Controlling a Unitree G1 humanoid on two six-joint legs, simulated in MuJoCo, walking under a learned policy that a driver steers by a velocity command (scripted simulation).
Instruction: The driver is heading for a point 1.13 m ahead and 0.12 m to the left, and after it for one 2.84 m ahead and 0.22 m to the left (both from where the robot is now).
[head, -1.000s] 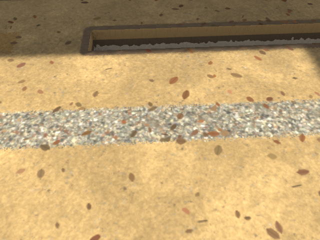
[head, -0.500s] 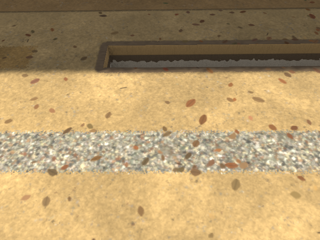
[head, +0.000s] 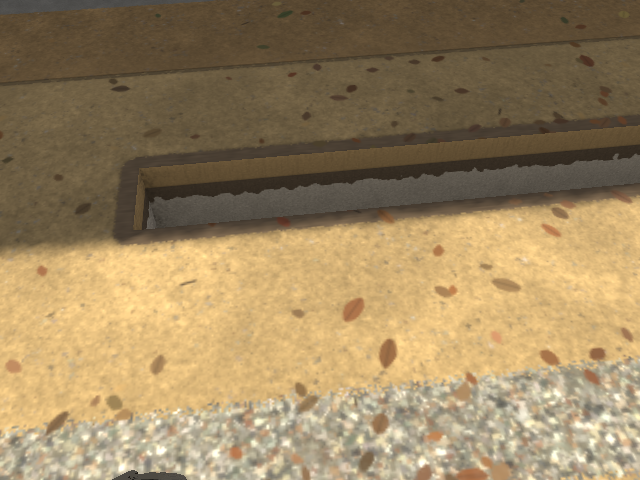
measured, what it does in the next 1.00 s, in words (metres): walks ahead: right foot, then left foot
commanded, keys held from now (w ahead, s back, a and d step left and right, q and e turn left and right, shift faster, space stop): w+shift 0.78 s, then w+q+shift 0.22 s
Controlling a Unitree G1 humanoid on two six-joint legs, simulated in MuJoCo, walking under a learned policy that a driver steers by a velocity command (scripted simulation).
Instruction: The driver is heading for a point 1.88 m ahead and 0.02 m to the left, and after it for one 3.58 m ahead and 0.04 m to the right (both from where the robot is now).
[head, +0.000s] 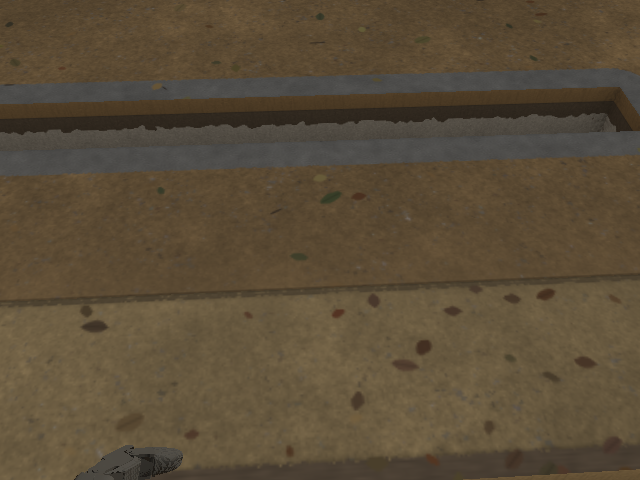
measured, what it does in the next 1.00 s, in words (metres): walks ahead: left foot, then right foot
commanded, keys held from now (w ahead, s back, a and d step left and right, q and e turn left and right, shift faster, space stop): w+q+shift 0.24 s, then w+shift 0.06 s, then w+e+shift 0.70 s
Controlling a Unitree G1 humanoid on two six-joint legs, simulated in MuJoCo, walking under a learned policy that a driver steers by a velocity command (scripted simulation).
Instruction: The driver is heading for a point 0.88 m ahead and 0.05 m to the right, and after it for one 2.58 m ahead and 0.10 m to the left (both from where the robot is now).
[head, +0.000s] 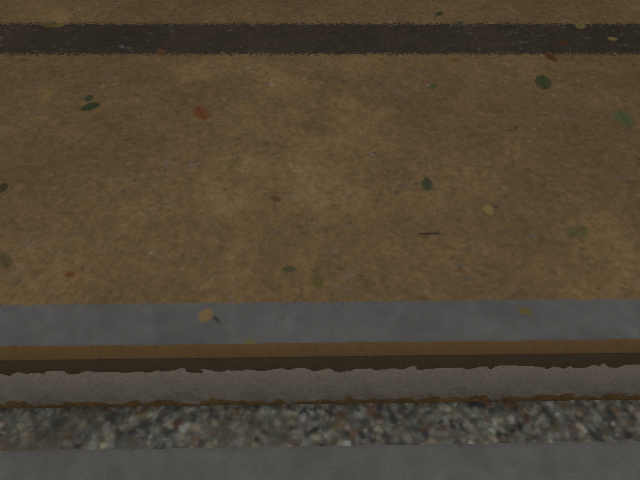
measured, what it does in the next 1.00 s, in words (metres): walks ahead: left foot, then right foot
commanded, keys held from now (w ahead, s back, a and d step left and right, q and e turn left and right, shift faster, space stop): w+e+shift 0.30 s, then w+shift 0.18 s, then w+q+shift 0.26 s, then q+shift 0.26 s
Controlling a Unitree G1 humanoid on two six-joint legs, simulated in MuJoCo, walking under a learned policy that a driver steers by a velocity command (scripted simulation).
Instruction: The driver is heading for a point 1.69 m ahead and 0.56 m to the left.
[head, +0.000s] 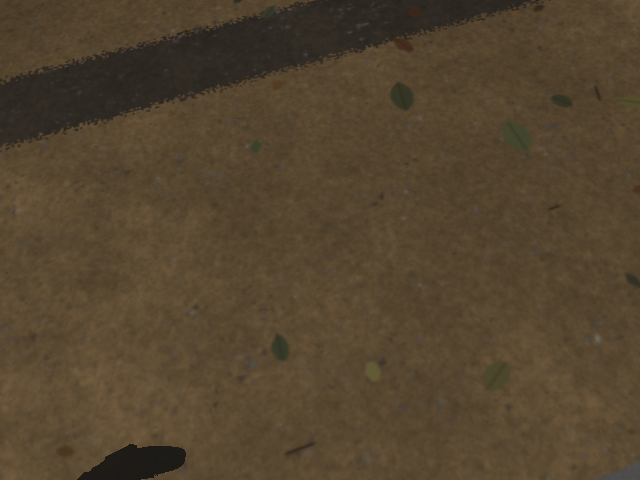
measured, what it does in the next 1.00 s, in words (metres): walks ahead, turning left: left foot, then right foot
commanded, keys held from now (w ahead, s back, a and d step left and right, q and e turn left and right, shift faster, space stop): q+shift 0.62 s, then e+shift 0.38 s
